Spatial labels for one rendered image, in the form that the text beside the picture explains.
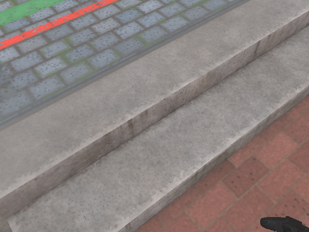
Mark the right robot hand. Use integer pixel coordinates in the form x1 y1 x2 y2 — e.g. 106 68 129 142
260 216 309 232

